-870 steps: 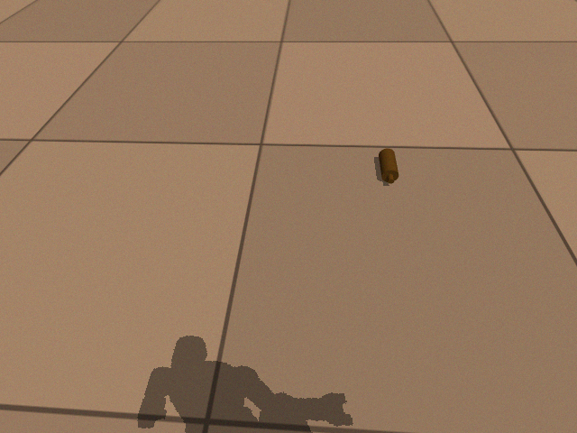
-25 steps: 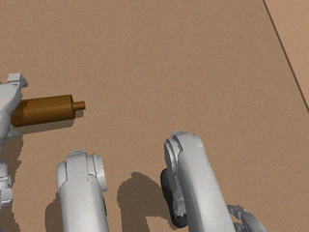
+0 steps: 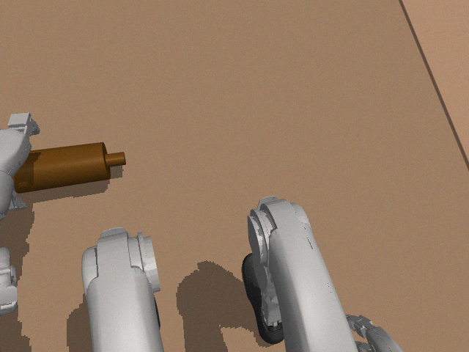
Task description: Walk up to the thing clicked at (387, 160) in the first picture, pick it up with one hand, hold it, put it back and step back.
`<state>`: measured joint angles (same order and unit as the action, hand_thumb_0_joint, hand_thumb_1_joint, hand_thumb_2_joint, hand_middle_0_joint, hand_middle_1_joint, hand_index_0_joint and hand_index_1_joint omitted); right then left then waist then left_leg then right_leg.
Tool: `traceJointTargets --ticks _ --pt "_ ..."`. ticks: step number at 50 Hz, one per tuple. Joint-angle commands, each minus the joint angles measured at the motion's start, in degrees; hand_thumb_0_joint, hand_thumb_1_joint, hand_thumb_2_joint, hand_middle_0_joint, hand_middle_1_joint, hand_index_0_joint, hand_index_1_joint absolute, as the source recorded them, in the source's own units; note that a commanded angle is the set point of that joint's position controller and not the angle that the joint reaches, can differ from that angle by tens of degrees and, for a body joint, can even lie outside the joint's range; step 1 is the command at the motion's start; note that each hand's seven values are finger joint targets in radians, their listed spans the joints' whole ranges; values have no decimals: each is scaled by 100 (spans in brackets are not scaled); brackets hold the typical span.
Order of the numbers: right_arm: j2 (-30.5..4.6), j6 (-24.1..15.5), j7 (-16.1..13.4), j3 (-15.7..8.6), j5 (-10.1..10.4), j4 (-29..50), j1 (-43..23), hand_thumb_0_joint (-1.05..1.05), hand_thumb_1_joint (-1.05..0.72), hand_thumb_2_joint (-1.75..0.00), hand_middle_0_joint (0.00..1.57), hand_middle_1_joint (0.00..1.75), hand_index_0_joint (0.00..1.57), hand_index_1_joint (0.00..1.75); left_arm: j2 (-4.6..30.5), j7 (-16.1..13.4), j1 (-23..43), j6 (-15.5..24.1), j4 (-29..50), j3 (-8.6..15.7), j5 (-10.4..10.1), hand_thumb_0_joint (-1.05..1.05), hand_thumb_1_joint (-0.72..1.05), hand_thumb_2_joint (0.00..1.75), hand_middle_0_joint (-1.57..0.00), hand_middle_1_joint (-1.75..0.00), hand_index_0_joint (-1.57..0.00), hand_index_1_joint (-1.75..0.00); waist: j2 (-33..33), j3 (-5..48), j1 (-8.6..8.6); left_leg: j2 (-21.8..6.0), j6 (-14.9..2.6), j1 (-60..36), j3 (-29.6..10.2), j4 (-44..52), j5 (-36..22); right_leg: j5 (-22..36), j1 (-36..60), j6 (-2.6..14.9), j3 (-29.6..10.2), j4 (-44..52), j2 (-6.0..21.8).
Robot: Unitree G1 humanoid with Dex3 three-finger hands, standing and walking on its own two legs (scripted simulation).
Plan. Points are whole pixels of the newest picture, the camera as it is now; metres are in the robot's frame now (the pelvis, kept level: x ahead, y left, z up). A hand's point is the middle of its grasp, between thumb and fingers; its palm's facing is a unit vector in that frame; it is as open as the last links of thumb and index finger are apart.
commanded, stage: approach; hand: left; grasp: from above
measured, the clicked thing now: (73, 165) +0.49 +0.26 -0.29
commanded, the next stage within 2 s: close in in 0.32 s
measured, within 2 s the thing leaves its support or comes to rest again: neither
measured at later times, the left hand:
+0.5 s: hand (48, 157) +0.47 +0.27 -0.18, palm faces -0.45 -0.05 -0.89, open 13.9 cm
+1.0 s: hand (58, 169) +0.46 +0.27 -0.23, palm faces -0.44 -0.07 -0.89, open 13.6 cm
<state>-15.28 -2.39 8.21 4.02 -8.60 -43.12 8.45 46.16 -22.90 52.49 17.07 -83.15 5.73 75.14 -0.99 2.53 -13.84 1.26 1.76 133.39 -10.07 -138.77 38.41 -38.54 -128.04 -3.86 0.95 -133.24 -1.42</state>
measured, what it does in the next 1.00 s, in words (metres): stands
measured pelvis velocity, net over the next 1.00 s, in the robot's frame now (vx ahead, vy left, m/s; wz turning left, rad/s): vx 0.00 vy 0.00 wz -0.03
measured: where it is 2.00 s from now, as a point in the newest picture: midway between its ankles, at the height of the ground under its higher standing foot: (209, 331)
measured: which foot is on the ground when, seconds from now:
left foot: down 0.00-1.00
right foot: down 0.00-1.00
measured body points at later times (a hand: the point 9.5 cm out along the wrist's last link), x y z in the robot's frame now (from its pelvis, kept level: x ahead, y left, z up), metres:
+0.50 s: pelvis +0.00 -0.01 +0.00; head +0.24 +0.05 +0.37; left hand +0.49 +0.27 -0.12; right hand +0.03 -0.28 -0.10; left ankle +0.08 +0.13 -0.29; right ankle +0.11 -0.15 -0.29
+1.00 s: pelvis +0.00 +0.00 -0.02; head +0.26 +0.08 +0.34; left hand +0.48 +0.27 -0.18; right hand +0.06 -0.28 -0.10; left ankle +0.08 +0.13 -0.29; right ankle +0.11 -0.14 -0.29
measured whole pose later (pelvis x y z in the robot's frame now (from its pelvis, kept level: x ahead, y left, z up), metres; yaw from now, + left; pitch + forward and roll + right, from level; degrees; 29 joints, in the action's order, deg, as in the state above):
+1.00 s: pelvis +0.00 +0.00 -0.02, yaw -2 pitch +31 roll -10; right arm -17.1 -6.5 10.3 7.6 -13.0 -42.3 5.4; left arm 47.8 -33.3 57.9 16.6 -95.1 6.4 78.9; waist -4.1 -2.1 -18.8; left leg 1.3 3.3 135.0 -12.7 -143.6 39.8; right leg -38.6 -130.3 -4.2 2.5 -137.2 -2.5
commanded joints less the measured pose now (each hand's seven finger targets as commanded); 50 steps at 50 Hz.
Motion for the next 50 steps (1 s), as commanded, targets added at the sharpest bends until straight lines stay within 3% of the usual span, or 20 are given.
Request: traceJointTargets --ticks 1,3,6,8,9,14,16,18,22,25,29,30,32,36,39,42,43,46,49,50 --pt "-1515 -60 -35 -520 -6 14 1144 0 -90 -89 20 30 20 30 944 -194 1953 38 909 -82 -145 0 -54 104 -7 -104 -7 -104 1835 3607 -204 -10 -264 -3237 625 1564 -709 1013 1340 543 897 1220 -94" --pt "-1512 -97 -24 -493 -24 -5 1185 0 -90 -89 20 30 20 30 724 -231 2252 53 891 -271 -147 0 -55 104 -7 -103 -6 -103 1781 3495 -369 -19 -279 -3111 635 1487 -624 1001 1342 537 887 1302 -108" --pt "-1524 -132 -46 -503 -44 1 1223 0 -89 -89 20 30 20 30 827 -415 2393 -12 1008 -228 -85 0 -54 102 -6 -103 -7 -102 2087 3783 -276 -37 -246 -3297 691 1516 -746 1085 1404 544 878 1274 -100" --pt "-1538 -137 -43 -466 -62 -3 1301 0 -89 -89 20 30 20 30 756 -536 2481 -168 797 -250 24 0 -53 103 -6 -103 -7 -102 1982 3843 -375 -44 -256 -3338 701 1474 -905 1287 1478 540 884 1275 -120" --pt "-1560 -125 -48 -476 -54 4 1294 0 -89 -89 20 30 20 30 925 -614 2598 -232 845 -102 43 0 -53 103 -6 -103 -7 -102 2129 3960 -304 -37 -241 -3394 701 1532 -962 1296 1432 550 893 1210 -99" --pt "-1519 -164 -8 -317 -75 110 1154 0 -90 -89 20 30 20 30 1029 -723 2261 -680 -3 11 95 0 -52 102 -7 -104 -8 -103 1954 3718 -224 2 -318 -2988 804 1474 -845 1263 1566 570 818 1270 -124" --pt "-1522 -184 3 -285 -41 151 1076 0 -89 -89 20 30 20 30 1130 -708 2017 -813 -73 101 -18 0 -53 103 -7 -103 -8 -102 1834 3691 -110 19 -344 -2820 832 1501 -776 1178 1660 563 782 1277 -126" --pt "-1539 -202 24 -276 -32 211 1062 0 -90 -89 20 30 20 30 1119 -602 1815 -905 -174 94 -87 0 -53 107 -8 -104 -8 -104 1611 3600 -182 19 -380 -2668 823 1454 -743 1167 1760 540 784 1274 -138" --pt "-1516 -206 35 -315 48 245 992 0 -90 -89 20 30 20 30 1328 -364 1681 -866 420 216 -368 0 -55 104 -7 -105 -8 -104 1583 3905 -1 -1 -384 -2612 832 1434 -788 1179 2072 521 737 1271 -141" --pt "-1529 -224 39 -353 33 223 1106 0 -90 -90 20 30 20 30 1090 -127 1878 -665 582 75 -483 0 -56 99 -6 -103 -7 -102 1400 3513 -305 -3 -394 -2369 776 1303 -631 1053 1949 512 746 1320 -139" --pt "-1568 -216 15 -382 -30 166 1247 0 -90 -90 20 30 20 30 1206 -16 2042 -247 877 84 -458 0 -53 101 -6 -107 -9 -104 1514 3657 -285 -10 -325 -2581 706 1248 -620 955 2009 525 806 1312 -144" --pt "-1576 -201 11 -371 -52 91 1326 0 -90 -90 20 30 20 30 926 -16 1846 -184 600 -71 -430 0 -54 102 -7 -107 -9 -105 1486 3523 -329 8 -311 -2551 713 1206 -617 947 1930 527 834 1333 -132" --pt "-1595 -189 -3 -377 -70 64 1313 0 -90 -90 20 30 20 30 913 -93 1985 17 705 -136 -397 0 -53 100 -6 -106 -9 -104 1533 3472 -377 -5 -287 -2641 688 1188 -578 909 1813 531 871 1317 -142" --pt "-1643 -170 -11 -376 -141 47 1260 0 -90 -90 20 30 20 30 1142 -430 1893 182 705 62 -179 0 -48 109 -8 -109 -9 -108 1775 3626 -290 -16 -233 -2971 671 1150 -850 1172 1707 539 935 1127 -137" --pt "-1621 -195 38 -299 -223 -29 1202 0 -89 -89 20 30 20 30 994 -700 2111 159 207 -54 37 0 -47 107 -7 -108 -9 -106 1834 3334 -501 -46 -234 -3001 630 1116 -921 1272 1435 511 1014 992 -161" --pt "-1677 -220 66 -238 -314 -72 1157 0 -89 -90 20 30 20 30 1346 -995 2194 131 -26 182 204 0 -47 108 -8 -107 -8 -107 1943 3341 -446 -45 -238 -2983 618 1078 -980 1336 1418 511 1032 912 -163" --pt "-1670 -244 94 -192 -343 -50 1089 0 -89 -90 20 30 20 30 1271 -1061 2075 71 -375 108 265 0 -47 108 -7 -107 -8 -106 1950 3204 -478 -40 -239 -2957 630 1074 -930 1290 1354 513 1046 882 -163" --pt "-1736 -356 171 -113 -460 -40 1002 0 -89 -90 20 30 20 30 1310 -1249 2314 -36 -476 100 301 0 -47 106 -7 -106 -8 -104 2029 3169 -651 -51 -254 -2936 601 986 -865 1300 1366 466 1091 833 -187" --pt "-1825 -461 223 -77 -507 3 885 0 -89 -90 20 30 20 30 1747 -1417 2256 -151 -480 351 295 0 -49 105 -7 -104 -7 -103 2095 3243 -517 -50 -258 -2847 618 960 -749 1206 1452 488 1094 828 -196" --pt "-1819 -479 240 -63 -500 30 850 0 -89 -90 20 30 20 30 1700 -1422 2132 -223 -579 315 306 0 -49 107 -7 -105 -7 -104 2131 3261 -512 -55 -261 -2863 634 934 -765 1230 1481 494 1083 795 -205"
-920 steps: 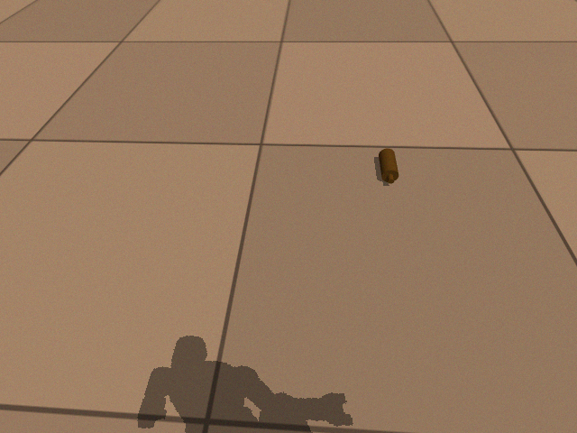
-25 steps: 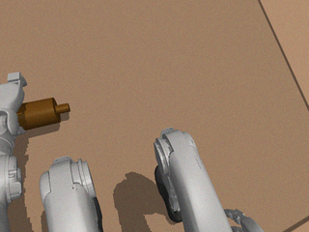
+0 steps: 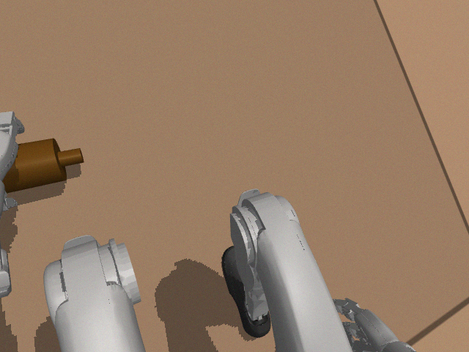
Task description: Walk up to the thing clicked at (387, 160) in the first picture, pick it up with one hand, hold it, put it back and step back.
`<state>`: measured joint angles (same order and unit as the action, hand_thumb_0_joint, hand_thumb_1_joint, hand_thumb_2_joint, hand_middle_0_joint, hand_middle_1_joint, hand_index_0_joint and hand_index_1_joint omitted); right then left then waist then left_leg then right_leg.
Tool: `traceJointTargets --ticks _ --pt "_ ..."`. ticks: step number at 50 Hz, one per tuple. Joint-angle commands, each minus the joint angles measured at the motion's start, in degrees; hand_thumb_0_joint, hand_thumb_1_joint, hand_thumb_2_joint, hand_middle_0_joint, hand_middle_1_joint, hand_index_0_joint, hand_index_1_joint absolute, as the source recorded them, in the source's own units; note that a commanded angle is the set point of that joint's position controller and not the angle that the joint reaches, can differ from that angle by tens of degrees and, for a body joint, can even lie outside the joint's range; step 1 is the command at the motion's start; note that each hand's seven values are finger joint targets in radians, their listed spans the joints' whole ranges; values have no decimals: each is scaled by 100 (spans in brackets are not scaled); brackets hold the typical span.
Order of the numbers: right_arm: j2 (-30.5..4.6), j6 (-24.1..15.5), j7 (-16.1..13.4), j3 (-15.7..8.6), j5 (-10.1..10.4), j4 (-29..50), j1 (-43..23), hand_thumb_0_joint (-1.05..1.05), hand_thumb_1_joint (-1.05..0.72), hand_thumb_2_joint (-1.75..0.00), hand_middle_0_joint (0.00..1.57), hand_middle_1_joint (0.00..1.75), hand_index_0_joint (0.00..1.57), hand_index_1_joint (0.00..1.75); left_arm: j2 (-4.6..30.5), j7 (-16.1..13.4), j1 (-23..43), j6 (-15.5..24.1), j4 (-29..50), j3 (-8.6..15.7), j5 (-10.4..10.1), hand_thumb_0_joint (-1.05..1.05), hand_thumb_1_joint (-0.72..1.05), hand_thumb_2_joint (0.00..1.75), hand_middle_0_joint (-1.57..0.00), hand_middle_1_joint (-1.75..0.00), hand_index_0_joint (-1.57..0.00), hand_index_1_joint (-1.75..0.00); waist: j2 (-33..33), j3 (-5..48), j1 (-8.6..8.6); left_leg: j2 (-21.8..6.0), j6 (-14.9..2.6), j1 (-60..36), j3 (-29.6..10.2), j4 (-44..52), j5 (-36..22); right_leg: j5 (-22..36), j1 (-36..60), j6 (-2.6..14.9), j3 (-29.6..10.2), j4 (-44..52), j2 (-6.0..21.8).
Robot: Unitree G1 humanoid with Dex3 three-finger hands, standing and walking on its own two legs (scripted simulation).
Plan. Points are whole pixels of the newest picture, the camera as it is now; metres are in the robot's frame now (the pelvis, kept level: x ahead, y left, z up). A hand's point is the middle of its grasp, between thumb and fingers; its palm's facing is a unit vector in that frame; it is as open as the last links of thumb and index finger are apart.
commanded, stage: rest palm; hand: left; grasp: from above
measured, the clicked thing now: (18, 167) +0.47 +0.28 -0.26
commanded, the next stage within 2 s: close in 0.34 s
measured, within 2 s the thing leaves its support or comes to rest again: neither
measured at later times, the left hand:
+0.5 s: hand (0, 177) +0.45 +0.30 -0.23, palm faces -0.46 -0.13 -0.88, open 13.5 cm
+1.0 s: hand out of the picture +0.45 +0.30 -0.24, palm faces -0.45 -0.11 -0.89, open 12.2 cm
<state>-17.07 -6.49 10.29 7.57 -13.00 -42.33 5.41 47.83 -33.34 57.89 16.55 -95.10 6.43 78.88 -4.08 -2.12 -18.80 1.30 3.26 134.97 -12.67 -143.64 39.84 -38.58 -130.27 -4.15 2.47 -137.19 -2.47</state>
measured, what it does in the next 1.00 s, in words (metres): stands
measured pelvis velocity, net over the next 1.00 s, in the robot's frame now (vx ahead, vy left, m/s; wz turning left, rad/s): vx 0.00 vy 0.01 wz -0.07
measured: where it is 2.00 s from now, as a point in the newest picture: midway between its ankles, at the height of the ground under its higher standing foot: (192, 333)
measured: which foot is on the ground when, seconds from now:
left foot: down 0.00-1.00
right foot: down 0.00-1.00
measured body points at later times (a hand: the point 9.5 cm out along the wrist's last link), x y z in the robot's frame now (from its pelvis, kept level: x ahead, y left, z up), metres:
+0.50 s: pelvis +0.00 +0.01 -0.01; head +0.26 +0.10 +0.35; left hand +0.47 +0.30 -0.18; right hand +0.03 -0.26 -0.08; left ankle +0.07 +0.14 -0.27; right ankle +0.11 -0.14 -0.27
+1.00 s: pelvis +0.00 +0.01 -0.01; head +0.26 +0.12 +0.34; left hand +0.47 +0.30 -0.19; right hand +0.04 -0.25 -0.08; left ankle +0.07 +0.14 -0.27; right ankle +0.11 -0.14 -0.27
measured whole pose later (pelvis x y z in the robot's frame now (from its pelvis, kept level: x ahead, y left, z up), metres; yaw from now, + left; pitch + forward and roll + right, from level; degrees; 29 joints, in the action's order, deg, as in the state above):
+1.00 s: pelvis +0.00 +0.01 -0.01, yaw -4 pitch +27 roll -14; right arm -18.4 -13.1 15.7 14.0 -17.0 -41.4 4.9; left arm 54.9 -36.1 58.8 13.7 -101.4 7.4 76.4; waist -6.1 -7.3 -21.7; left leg 0.7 1.3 135.3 -15.2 -148.2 41.1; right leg -38.3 -128.6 -4.6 4.6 -138.0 -3.9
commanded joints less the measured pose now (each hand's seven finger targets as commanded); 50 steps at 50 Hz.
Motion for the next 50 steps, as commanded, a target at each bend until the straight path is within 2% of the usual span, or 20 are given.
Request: traceJointTargets --ticks 1,2,4,5,8,13,14,15,16,17,18,19,22,23,26,32,35,39,45,50 --pt "-1630 -96 73 -388 -93 -80 1182 0 -89 -90 20 30 20 30 1331 -369 1548 -230 429 129 -86 0 -48 106 -7 -105 -8 -104 2515 3647 -122 -59 -412 -3018 904 1389 -944 1286 1687 503 945 1139 -98" --pt "-1670 -137 89 -405 -126 -30 1151 0 -89 -90 20 30 20 30 1529 -396 1664 -247 619 262 -140 0 -47 106 -7 -105 -8 -104 2455 3752 -139 -86 -418 -3014 870 1325 -1003 1376 1764 499 949 1150 -125" --pt "-1665 -185 117 -366 -102 -20 1128 0 -90 -90 20 30 20 30 1464 -370 1552 -316 560 234 -254 0 -48 103 -6 -105 -7 -103 2455 3759 -80 -75 -424 -2887 862 1349 -958 1333 1846 514 944 1171 -128" --pt "-1723 -217 133 -375 -119 0 1114 0 -90 -90 20 30 20 30 1595 -351 1507 -344 517 308 -257 0 -48 104 -6 -105 -7 -104 2409 3659 -114 -83 -427 -2856 852 1302 -947 1331 1794 514 971 1136 -130" --pt "-1772 -210 153 -374 -136 -31 1236 0 -90 -90 20 30 20 30 1761 -287 1211 -383 564 495 -355 0 -49 101 -6 -104 -7 -103 2435 3847 -27 -94 -415 -2873 806 1336 -1151 1489 2040 518 986 1113 -150" --pt "-1728 -230 191 -333 -147 -57 1310 0 -90 -90 20 30 20 30 1614 -58 1304 -292 658 370 -514 0 -48 103 -7 -106 -8 -105 2313 3651 -206 -120 -441 -2706 767 1174 -1123 1532 2097 508 972 1125 -153" --pt "-1748 -224 183 -336 -147 -68 1315 0 -90 -90 20 30 20 30 1601 -29 1255 -245 748 353 -537 0 -48 104 -7 -106 -8 -105 2329 3732 -160 -128 -445 -2715 751 1208 -1151 1568 2226 494 976 1188 -173" --pt "-1733 -248 193 -316 -149 -47 1325 0 -90 -90 20 30 20 30 1476 14 1290 -218 752 229 -536 0 -49 105 -7 -106 -8 -105 2291 3685 -211 -122 -432 -2805 762 1121 -1220 1635 2170 492 984 1150 -159" --pt "-1797 -214 189 -327 -150 -118 1398 0 -90 -90 20 30 20 30 1692 -7 1171 -156 768 389 -538 0 -48 105 -7 -106 -8 -105 2361 3752 -170 -135 -420 -2806 718 1219 -1284 1647 2298 496 1028 1166 -177" --pt "-1801 -202 197 -306 -175 -119 1439 0 -90 -90 20 30 20 30 1718 0 1188 -106 723 397 -511 0 -48 106 -7 -106 -8 -105 2345 3680 -216 -126 -407 -2806 718 1168 -1261 1633 2234 508 1040 1134 -173" --pt "-1766 -202 205 -301 -165 -119 1395 0 -90 -90 20 30 20 30 1694 11 1144 -69 727 360 -479 0 -48 107 -8 -106 -8 -106 2329 3691 -167 -139 -408 -2847 722 1163 -1279 1649 2270 499 1023 1141 -180" --pt "-1805 -184 203 -290 -185 -120 1427 0 -90 -90 20 30 20 30 1617 -13 1180 -27 702 345 -451 0 -48 107 -7 -107 -8 -106 2355 3595 -235 -135 -387 -2903 711 1130 -1370 1701 2191 508 1069 1130 -179" --pt "-1794 -202 236 -232 -216 -62 1300 0 -90 -90 20 30 20 30 1537 -92 1367 93 593 183 -405 0 -47 107 -7 -107 -8 -106 2322 3326 -310 -140 -394 -2805 699 1135 -1052 1456 2031 503 1084 1172 -194" --pt "-1812 -190 226 -219 -217 -106 1283 0 -89 -89 20 30 20 30 1731 -166 1212 119 611 316 -342 0 -42 109 -10 -108 -11 -108 2396 3454 -205 -156 -387 -2902 673 1209 -1102 1487 2101 494 1103 1182 -215" --pt "-1807 -228 257 -178 -279 -47 1175 0 -89 -89 20 30 20 30 1609 -317 1351 132 453 126 -161 0 -32 112 -17 -110 -18 -109 2516 3343 -301 -166 -353 -3029 676 1190 -1028 1438 1919 497 1145 1061 -224" --pt "-1919 -397 323 -99 -346 -33 952 0 -89 -89 20 30 20 30 1688 -660 1517 -62 127 76 -49 0 -31 102 -16 -106 -18 -104 2517 3036 -367 -177 -352 -2894 625 1221 -801 1238 1697 493 1205 1051 -251" --pt "-1950 -508 395 -64 -360 -19 917 0 -89 -89 20 30 20 30 1545 -737 1570 -200 2 -6 -92 0 -29 100 -17 -104 -20 -101 2617 2982 -407 -174 -339 -2919 585 1291 -843 1252 1681 479 1232 1036 -245" --pt "-2009 -566 463 -17 -382 -10 891 0 -89 -90 20 30 20 30 1863 -755 1564 -333 -85 226 -107 0 -28 96 -18 -103 -21 -100 2648 3029 -404 -211 -323 -2893 485 1289 -959 1336 1708 479 1256 936 -243" --pt "-2030 -656 504 39 -381 64 824 0 -89 -90 20 30 20 30 1803 -517 1608 -326 -70 132 -274 0 -25 92 -20 -103 -24 -99 2676 2871 -511 -209 -345 -2751 466 1205 -752 1230 1739 461 1240 967 -231" --pt "-1979 -666 519 132 -369 35 973 0 -90 -90 20 30 20 30 1814 -386 1549 -161 162 76 -376 0 -22 94 -24 -103 -27 -100 2670 3211 -520 -238 -320 -3002 407 1175 -1155 1578 2076 460 1282 984 -269"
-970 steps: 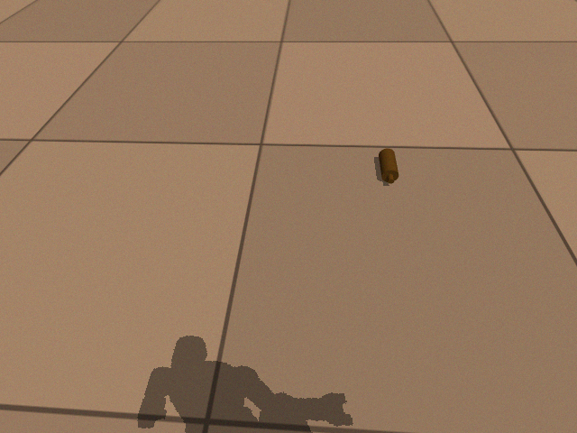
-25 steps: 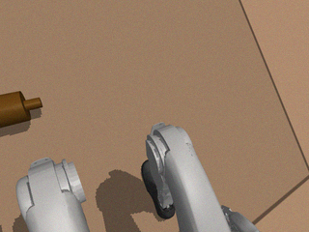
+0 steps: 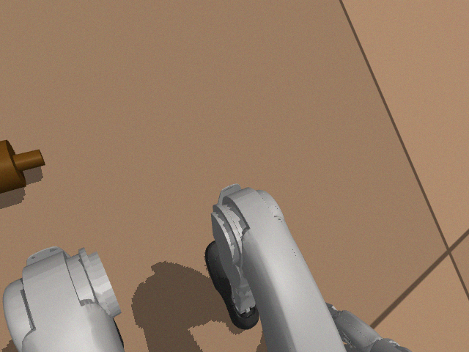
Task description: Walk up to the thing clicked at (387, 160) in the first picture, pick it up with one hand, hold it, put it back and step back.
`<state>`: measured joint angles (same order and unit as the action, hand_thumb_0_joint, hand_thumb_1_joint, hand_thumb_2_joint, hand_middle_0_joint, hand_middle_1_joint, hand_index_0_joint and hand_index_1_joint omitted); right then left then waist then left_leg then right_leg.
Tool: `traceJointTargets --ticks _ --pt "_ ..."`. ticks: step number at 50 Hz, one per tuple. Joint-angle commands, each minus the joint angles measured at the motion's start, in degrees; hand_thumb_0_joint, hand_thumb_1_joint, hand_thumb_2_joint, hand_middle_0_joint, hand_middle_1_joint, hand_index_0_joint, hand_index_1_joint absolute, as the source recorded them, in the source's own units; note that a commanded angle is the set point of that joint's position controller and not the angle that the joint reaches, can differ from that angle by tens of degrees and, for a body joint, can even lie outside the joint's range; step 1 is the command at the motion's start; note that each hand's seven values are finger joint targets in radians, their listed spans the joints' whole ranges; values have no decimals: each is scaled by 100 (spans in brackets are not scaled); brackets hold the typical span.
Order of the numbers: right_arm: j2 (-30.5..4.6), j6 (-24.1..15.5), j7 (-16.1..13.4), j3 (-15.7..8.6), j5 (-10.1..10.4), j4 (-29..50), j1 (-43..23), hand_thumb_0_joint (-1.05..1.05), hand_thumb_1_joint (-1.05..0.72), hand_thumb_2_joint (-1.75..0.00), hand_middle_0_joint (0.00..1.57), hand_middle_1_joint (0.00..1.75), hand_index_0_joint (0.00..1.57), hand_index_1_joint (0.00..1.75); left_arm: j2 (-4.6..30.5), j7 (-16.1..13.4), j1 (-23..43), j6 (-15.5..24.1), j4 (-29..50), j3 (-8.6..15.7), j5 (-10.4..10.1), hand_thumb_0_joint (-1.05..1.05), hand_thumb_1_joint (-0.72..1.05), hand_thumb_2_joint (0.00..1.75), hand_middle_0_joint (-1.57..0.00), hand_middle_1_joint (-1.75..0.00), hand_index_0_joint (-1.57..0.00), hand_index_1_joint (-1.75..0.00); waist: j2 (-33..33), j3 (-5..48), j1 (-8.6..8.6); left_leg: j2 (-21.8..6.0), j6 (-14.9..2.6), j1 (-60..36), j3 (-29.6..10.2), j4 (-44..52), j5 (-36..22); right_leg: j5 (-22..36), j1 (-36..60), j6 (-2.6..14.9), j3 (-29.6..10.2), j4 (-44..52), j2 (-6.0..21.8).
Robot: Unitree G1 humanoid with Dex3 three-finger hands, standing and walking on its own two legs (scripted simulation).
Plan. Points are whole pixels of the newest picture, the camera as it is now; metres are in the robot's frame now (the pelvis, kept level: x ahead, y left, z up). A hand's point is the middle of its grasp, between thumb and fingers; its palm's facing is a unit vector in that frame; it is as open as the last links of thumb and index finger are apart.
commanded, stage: close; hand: left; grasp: from above
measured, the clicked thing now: out of the picture +0.45 +0.30 -0.25
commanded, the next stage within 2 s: settle in 1.06 s
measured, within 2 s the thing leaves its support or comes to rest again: leaves its support in 1.46 s
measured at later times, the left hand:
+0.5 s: hand out of the picture +0.44 +0.31 -0.23, palm faces -0.43 -0.14 -0.89, open 11.5 cm
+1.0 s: hand out of the picture +0.44 +0.31 -0.22, palm faces -0.43 -0.14 -0.89, open 11.3 cm
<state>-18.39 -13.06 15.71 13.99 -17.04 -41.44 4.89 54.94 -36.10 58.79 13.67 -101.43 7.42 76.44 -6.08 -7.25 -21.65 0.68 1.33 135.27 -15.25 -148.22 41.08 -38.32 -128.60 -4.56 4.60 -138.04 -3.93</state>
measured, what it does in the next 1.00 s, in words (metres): stands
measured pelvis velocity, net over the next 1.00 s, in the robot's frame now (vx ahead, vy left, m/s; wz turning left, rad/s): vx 0.00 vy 0.00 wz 0.00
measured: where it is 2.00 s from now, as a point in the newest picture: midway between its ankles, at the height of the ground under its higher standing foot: (180, 333)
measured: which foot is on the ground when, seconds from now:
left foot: down 0.00-1.00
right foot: down 0.00-1.00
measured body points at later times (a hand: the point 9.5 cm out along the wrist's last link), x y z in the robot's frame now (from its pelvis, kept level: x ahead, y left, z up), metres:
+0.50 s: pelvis +0.00 +0.00 +0.00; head +0.26 +0.12 +0.35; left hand +0.46 +0.32 -0.18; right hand +0.05 -0.26 -0.05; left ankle +0.06 +0.13 -0.26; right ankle +0.12 -0.14 -0.26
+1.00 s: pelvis +0.00 +0.00 +0.01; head +0.26 +0.12 +0.35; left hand +0.46 +0.32 -0.17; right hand +0.06 -0.26 -0.05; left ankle +0.06 +0.13 -0.26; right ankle +0.12 -0.14 -0.26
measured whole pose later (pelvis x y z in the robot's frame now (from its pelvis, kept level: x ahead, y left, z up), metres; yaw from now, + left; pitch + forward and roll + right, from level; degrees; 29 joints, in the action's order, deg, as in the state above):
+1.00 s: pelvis +0.00 +0.00 +0.01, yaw +0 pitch +28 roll -14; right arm -19.2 -12.9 15.5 13.3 -15.6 -40.2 5.9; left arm 54.6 -35.4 58.4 14.5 -98.7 7.6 75.7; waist -5.7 -7.3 -21.2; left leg 0.3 1.8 134.7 -15.6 -146.9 41.2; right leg -37.9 -128.4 -4.6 5.2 -136.7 -3.5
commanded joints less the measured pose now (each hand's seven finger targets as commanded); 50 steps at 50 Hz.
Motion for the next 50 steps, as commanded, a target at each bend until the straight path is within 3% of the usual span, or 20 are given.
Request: traceJointTargets --ticks 1,3,5,14,16,22,23,25,26,27,36,37,40,41,44,45,46,47,48,50 --pt "-1856 -8 -21 -531 38 -58 1040 0 -90 -90 20 30 20 30 1024 -104 1395 140 777 -78 -140 0 -21 93 -24 -103 -27 -99 2916 3728 -227 -174 -121 -3079 680 1621 -1296 1578 1890 506 1064 1067 -125" --pt "-1809 -12 -11 -482 41 -55 973 0 -90 -90 20 30 20 30 1055 -128 1477 210 919 -102 -147 0 -19 92 -25 -102 -29 -99 2919 3659 -206 -183 -117 -2978 667 1594 -1222 1523 1866 510 1088 1054 -122" --pt "-1869 14 3 -517 56 -81 1104 0 -89 -90 20 30 20 30 1235 -188 1417 222 1031 40 -97 0 -18 91 -26 -100 -30 -97 3074 3785 -159 -188 -97 -3121 677 1660 -1414 1653 1943 523 1081 1041 -141" --pt "-1906 -25 29 -555 74 -21 1059 0 -89 -90 20 30 20 30 1255 -321 1406 132 871 117 -22 0 -9 94 -35 -98 -37 -96 2873 3558 -178 -197 -131 -2878 686 1633 -1167 1463 1828 517 1062 1118 -148" --pt "-1937 -57 35 -590 83 -23 1091 0 -90 -90 20 30 20 30 1227 -299 1437 111 811 85 -31 0 -5 92 -37 -98 -40 -96 2813 3466 -221 -180 -139 -2825 687 1654 -1049 1360 1765 515 1075 1095 -121" --pt "-1968 -58 7 -658 107 -39 1130 0 -89 -90 20 30 20 30 1271 -283 1334 67 821 169 -59 0 1 91 -43 -96 -45 -93 2949 3657 -119 -182 -114 -2977 684 1764 -1135 1379 1803 541 1066 1126 -131" --pt "-1932 -84 19 -644 112 19 1068 0 -90 -90 20 30 20 30 1120 -248 1423 57 780 14 -79 0 3 89 -44 -96 -47 -93 2930 3506 -183 -185 -135 -2869 731 1672 -1034 1344 1766 524 1042 1144 -127" --pt "-1996 -74 8 -659 136 -19 1126 0 -89 -90 20 30 20 30 1363 -254 1485 57 936 187 -95 0 5 90 -45 -94 -48 -92 2877 3653 -145 -188 -135 -2902 695 1706 -1116 1388 1814 525 1053 1167 -128" --pt "-1964 -102 17 -654 145 -13 1076 0 -90 -90 20 30 20 30 1125 -193 1464 43 747 7 -102 0 5 89 -46 -93 -48 -91 2821 3495 -231 -176 -142 -2856 728 1611 -1104 1403 1752 513 1039 1118 -95" --pt "-1970 -82 2 -636 115 -36 1127 0 -89 -90 20 30 20 30 1311 -218 1438 62 818 154 -107 0 6 88 -46 -93 -48 -90 2792 3538 -187 -195 -156 -2808 722 1660 -1098 1384 1831 507 1040 1199 -125" --pt "-1953 -34 -33 -648 155 63 1075 0 -90 -90 20 30 20 30 1041 -160 1342 61 791 -63 -169 0 19 88 -58 -89 -60 -88 2875 3611 -148 -182 -126 -2913 709 1795 -1146 1406 1875 546 1044 1233 -130" --pt "-1955 -4 -46 -641 164 15 1133 0 -90 -90 20 30 20 30 1232 -176 1320 54 739 38 -155 0 21 87 -59 -89 -61 -87 2770 3584 -149 -192 -141 -2819 719 1776 -1078 1372 1917 536 1030 1249 -134" --pt "-1958 -15 -27 -653 143 41 1126 0 -89 -90 20 30 20 30 1167 -96 1319 45 757 33 -132 0 26 88 -63 -88 -64 -86 2787 3507 -160 -175 -134 -2875 713 1726 -1106 1363 1766 533 1048 1165 -97" --pt "-1953 -3 -47 -663 180 17 1095 0 -89 -90 20 30 20 30 1263 -102 1270 74 886 84 -155 0 26 89 -64 -86 -65 -86 2856 3621 -73 -189 -119 -2939 706 1752 -1147 1370 1813 544 1032 1178 -108" --pt "-1946 -12 -43 -648 170 43 1115 0 -90 -90 20 30 20 30 1131 -88 1363 60 820 9 -151 0 31 90 -68 -87 -69 -86 2730 3541 -176 -177 -138 -2855 715 1691 -1162 1434 1801 523 1038 1177 -99" --pt "-1959 -5 -36 -650 152 74 1154 0 -90 -90 20 30 20 30 1120 -74 1356 66 880 -19 -141 0 31 89 -69 -85 -69 -85 2825 3589 -178 -168 -140 -2899 723 1740 -1225 1469 1874 531 1024 1214 -110" --pt "-1943 25 -64 -638 171 31 1176 0 -90 -90 20 30 20 30 1250 -95 1212 73 754 120 -162 0 32 90 -70 -85 -71 -85 2735 3602 -108 -176 -141 -2868 713 1759 -1219 1465 1916 534 1028 1234 -116" --pt "-1946 36 -65 -647 171 54 1150 0 -90 -90 20 30 20 30 1206 -77 1193 69 789 43 -128 0 35 89 -72 -85 -72 -85 2795 3592 -100 -169 -137 -2877 734 1765 -1179 1417 1868 541 1016 1209 -114" --pt "-1927 28 -51 -638 150 52 1151 0 -90 -90 20 30 20 30 1149 -65 1300 79 736 13 -132 0 37 88 -73 -84 -74 -84 2787 3467 -178 -178 -140 -2805 733 1728 -1085 1349 1800 535 1030 1204 -106" --pt "-1940 49 -58 -635 162 46 1166 0 -90 -90 20 30 20 30 1273 -71 1226 82 854 136 -132 0 39 92 -76 -84 -75 -84 2830 3624 -85 -168 -122 -2932 696 1794 -1183 1391 1852 557 1046 1165 -100"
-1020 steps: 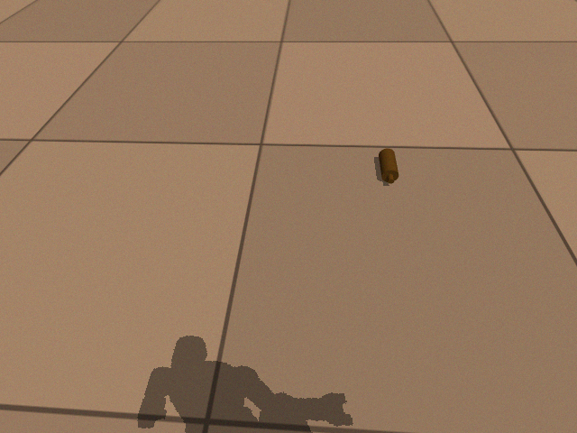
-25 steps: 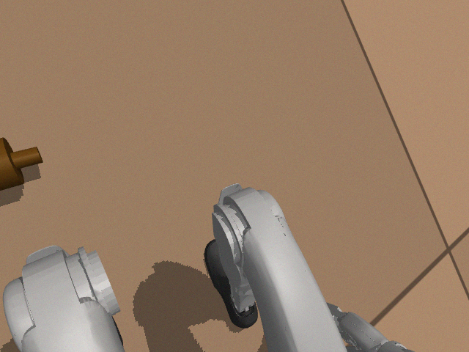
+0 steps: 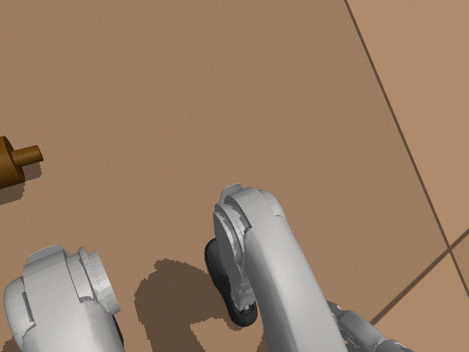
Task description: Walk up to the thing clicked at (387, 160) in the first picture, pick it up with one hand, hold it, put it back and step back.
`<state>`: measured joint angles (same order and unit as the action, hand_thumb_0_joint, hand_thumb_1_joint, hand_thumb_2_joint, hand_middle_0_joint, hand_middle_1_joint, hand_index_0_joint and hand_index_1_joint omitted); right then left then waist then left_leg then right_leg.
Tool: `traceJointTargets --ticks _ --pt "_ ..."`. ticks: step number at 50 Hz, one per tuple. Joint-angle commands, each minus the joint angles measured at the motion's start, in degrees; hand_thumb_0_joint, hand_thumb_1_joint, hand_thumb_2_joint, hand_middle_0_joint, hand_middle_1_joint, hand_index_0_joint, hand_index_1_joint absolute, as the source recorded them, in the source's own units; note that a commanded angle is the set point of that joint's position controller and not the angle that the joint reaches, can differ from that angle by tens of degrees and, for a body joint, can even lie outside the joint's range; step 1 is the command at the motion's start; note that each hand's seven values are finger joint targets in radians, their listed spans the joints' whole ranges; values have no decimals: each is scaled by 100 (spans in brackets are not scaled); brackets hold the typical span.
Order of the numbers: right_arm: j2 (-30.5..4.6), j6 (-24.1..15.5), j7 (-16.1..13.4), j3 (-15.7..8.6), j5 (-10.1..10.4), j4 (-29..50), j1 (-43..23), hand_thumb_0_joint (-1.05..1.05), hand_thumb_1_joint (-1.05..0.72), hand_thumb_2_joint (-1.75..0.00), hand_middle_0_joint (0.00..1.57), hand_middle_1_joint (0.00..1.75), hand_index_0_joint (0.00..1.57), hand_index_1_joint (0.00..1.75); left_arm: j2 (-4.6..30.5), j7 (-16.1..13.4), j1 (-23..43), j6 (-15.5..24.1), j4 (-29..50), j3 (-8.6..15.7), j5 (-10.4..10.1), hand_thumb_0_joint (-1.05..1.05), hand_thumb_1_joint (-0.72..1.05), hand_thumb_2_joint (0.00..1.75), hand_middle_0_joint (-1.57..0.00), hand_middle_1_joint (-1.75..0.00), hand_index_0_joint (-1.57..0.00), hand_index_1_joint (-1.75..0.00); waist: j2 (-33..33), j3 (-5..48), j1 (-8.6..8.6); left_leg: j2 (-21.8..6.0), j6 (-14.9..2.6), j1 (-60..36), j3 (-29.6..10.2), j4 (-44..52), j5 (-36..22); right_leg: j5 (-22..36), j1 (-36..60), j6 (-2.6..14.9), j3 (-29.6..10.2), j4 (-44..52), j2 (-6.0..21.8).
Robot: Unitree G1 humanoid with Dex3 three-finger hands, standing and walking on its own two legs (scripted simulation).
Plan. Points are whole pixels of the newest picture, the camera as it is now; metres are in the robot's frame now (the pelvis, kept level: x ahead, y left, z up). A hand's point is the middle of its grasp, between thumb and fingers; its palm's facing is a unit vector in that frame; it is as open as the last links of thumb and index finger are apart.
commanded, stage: close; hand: left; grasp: from above
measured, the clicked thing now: out of the picture +0.46 +0.30 -0.26
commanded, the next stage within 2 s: settle in 0.06 s
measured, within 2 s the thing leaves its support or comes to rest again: leaves its support in 0.46 s
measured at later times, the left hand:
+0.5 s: hand out of the picture +0.44 +0.32 -0.22, palm faces -0.41 -0.12 -0.90, open 11.1 cm
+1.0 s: hand out of the picture +0.43 +0.32 -0.12, palm faces -0.46 -0.09 -0.88, open 10.9 cm
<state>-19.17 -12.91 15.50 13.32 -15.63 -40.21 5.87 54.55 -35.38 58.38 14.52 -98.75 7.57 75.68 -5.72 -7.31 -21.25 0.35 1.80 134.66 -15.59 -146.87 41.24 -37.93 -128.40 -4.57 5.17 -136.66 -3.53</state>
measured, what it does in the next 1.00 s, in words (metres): stands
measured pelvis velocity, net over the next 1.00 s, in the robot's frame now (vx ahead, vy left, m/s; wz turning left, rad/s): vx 0.00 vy -0.01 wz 0.10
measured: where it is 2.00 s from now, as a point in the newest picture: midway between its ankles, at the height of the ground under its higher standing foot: (180, 330)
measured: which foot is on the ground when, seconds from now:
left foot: down 0.00-1.00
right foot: down 0.00-1.00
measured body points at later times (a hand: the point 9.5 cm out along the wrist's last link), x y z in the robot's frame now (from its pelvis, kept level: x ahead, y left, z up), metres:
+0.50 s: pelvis +0.00 +0.00 +0.00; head +0.25 +0.12 +0.36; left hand +0.45 +0.32 -0.17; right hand +0.06 -0.27 -0.06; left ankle +0.06 +0.13 -0.27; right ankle +0.12 -0.14 -0.26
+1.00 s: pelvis +0.00 -0.01 +0.04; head +0.22 +0.08 +0.42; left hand +0.45 +0.32 -0.07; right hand +0.09 -0.27 -0.06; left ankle +0.06 +0.13 -0.27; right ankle +0.12 -0.14 -0.26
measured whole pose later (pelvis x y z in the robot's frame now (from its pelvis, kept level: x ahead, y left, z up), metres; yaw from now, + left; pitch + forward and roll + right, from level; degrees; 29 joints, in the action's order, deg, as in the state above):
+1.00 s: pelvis +0.00 -0.01 +0.04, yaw +6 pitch +33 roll -9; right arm -17.0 -4.1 11.3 4.3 -7.2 -40.3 8.5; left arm 41.7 -17.0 53.2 11.9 -77.6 2.3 70.5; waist 1.0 2.7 -13.7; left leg 0.7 1.6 131.6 -9.9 -136.7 38.4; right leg -37.6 -126.7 -4.1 1.5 -130.9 -0.6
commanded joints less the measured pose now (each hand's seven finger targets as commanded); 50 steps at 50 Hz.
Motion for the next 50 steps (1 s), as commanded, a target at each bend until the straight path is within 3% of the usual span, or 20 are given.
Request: traceJointTargets --ticks 1,10,11,12,13,14,18,19,21,22,23,24,26,27,30,36,38,41,42,50 --pt "-1847 32 -38 -590 38 -65 1030 0 -90 -90 20 30 20 30 1195 -114 1321 -10 555 17 -66 0 40 91 -77 -83 -76 -84 2782 3575 -177 -139 -170 -2857 745 1621 -1156 1329 1764 551 979 1016 -137" --pt "-1790 116 -82 -509 1 -71 1030 0 -91 -90 20 30 20 30 1298 -121 1184 20 509 126 -102 0 50 98 -94 -82 -91 -84 2660 3582 -125 -138 -199 -2673 762 1580 -1151 1348 1861 533 959 1077 -150" --pt "-1857 97 -78 -572 -1 -33 1055 0 -91 -90 20 30 20 30 1236 -75 1255 -6 572 29 -89 0 51 98 -95 -81 -92 -84 2709 3574 -179 -128 -211 -2714 800 1541 -1172 1385 1860 531 928 1082 -140" --pt "-1847 110 -89 -572 -11 -37 1109 0 -91 -90 20 30 20 30 1386 -73 1180 -28 636 163 -98 0 52 97 -95 -82 -93 -84 2716 3656 -109 -128 -218 -2738 813 1598 -1173 1376 1982 528 912 1136 -146" --pt "-1822 87 -74 -577 13 40 1023 0 -91 -90 20 30 20 30 1134 -24 1338 -44 905 -48 -108 0 54 97 -97 -81 -95 -83 2834 3758 -95 -107 -191 -2855 815 1602 -1220 1401 1876 546 930 1074 -125" --pt "-1835 91 -76 -614 5 -92 1099 0 -91 -90 20 30 20 30 1394 -37 1263 -62 869 125 -119 0 53 97 -97 -79 -94 -82 2917 3850 -76 -135 -189 -2963 817 1603 -1243 1416 1942 549 922 1081 -140" --pt "-1789 124 -77 -705 89 -6 1009 0 -91 -90 20 30 20 30 1241 18 1267 -91 1421 148 -187 0 54 98 -99 -77 -96 -81 3148 4150 92 -113 -132 -3120 829 1682 -1435 1524 1878 605 937 1049 -115" --pt "-1830 157 -95 -753 102 -30 1062 0 -91 -90 20 30 20 30 1352 22 1283 -89 1618 271 -197 0 55 96 -99 -77 -96 -80 3189 4285 135 -108 -127 -3169 839 1682 -1542 1592 1902 611 924 1050 -112" --pt "-1771 171 -77 -805 148 -41 1130 0 -91 -90 20 30 20 30 1361 81 1300 -94 1882 284 -169 0 56 96 -99 -76 -97 -79 3279 4384 120 -112 -144 -3207 899 1641 -1570 1659 1973 610 850 1054 -104" --pt "-1726 195 -88 -858 195 -2 1103 0 -91 -90 20 30 20 30 1288 92 1332 -91 2246 300 -193 0 57 96 -100 -77 -97 -80 3372 4616 258 -95 -154 -3228 931 1701 -1565 1668 2035 617 798 1116 -105" --pt "-1662 196 -64 -869 213 -73 1125 0 -91 -90 20 30 20 30 891 151 1216 -143 1973 72 -232 0 59 96 -103 -75 -99 -78 3207 4342 192 -68 -145 -3102 970 1645 -1448 1541 1810 638 816 1126 -74" --pt "-1616 186 -41 -918 231 -105 1157 0 -91 -90 20 30 20 30 841 194 1288 -161 2093 39 -267 0 60 95 -103 -74 -100 -78 3223 4337 151 -85 -165 -3139 974 1732 -1330 1450 1800 608 800 1171 -90" --pt "-1644 243 -71 -1041 370 -97 1224 0 -91 -90 20 30 20 30 1009 225 1393 -186 2716 186 -316 0 61 100 -106 -74 -101 -79 3502 4863 377 -64 -145 -3415 964 1904 -1432 1496 1798 661 765 1181 -51" --pt "-1584 262 -71 -1108 418 -131 1224 0 -91 -90 20 30 20 30 759 293 1151 -260 2623 73 -322 0 65 99 -106 -75 -103 -79 3490 4918 419 -64 -134 -3546 1011 1923 -1528 1579 1789 652 733 1177 -38" --pt "-1539 367 -85 -1213 525 -160 1279 0 -90 -90 20 30 20 30 555 450 1384 -377 2756 -4 -363 0 67 99 -110 -71 -105 -76 3342 4899 393 -28 -165 -3367 1027 2035 -1475 1537 1639 659 694 1237 2" --pt "-1376 545 -191 -1323 698 -165 1331 0 -90 -90 20 30 20 30 -21 970 1344 -513 2562 -393 -462 0 68 95 -112 -66 -107 -71 2785 4557 446 22 -245 -3130 1094 2236 -1127 1242 1543 661 566 1485 37" --pt "-1392 603 -236 -1377 743 -111 1393 0 -90 -90 20 30 20 30 150 1138 1430 -506 2774 -281 -532 0 68 93 -112 -65 -107 -70 2588 4694 498 51 -263 -3151 1096 2330 -1120 1213 1698 639 515 1588 84" --pt "-1295 696 -292 -1385 790 -82 1399 0 -91 -90 20 30 20 30 -152 1409 1403 -456 2789 -501 -599 0 69 96 -114 -66 -109 -72 2435 4639 468 59 -280 -3127 1149 2399 -1100 1198 1837 638 465 1708 84" --pt "-1308 727 -334 -1405 815 -57 1385 0 -91 -90 20 30 20 30 124 1461 1468 -420 2902 -371 -600 0 69 94 -112 -67 -108 -72 2256 4748 525 61 -311 -3087 1164 2381 -1035 1110 1883 632 429 1788 74" --pt "-1190 944 -536 -1403 867 67 1474 0 -90 -90 20 30 20 30 198 1665 1505 -177 3215 -308 -558 0 76 96 -118 -68 -113 -72 2281 4938 640 91 -305 -3192 1300 2510 -1136 1141 2194 633 341 1935 131"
